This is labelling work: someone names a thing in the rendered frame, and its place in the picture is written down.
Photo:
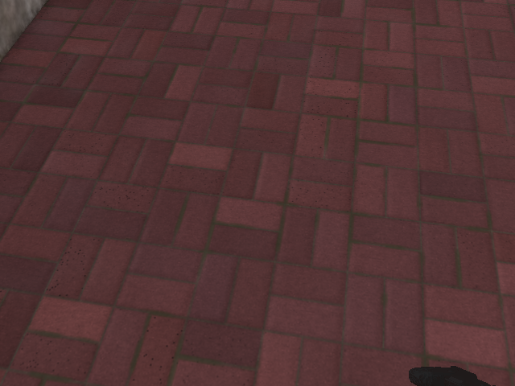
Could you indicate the robot right hand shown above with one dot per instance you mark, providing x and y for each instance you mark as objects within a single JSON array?
[{"x": 437, "y": 376}]

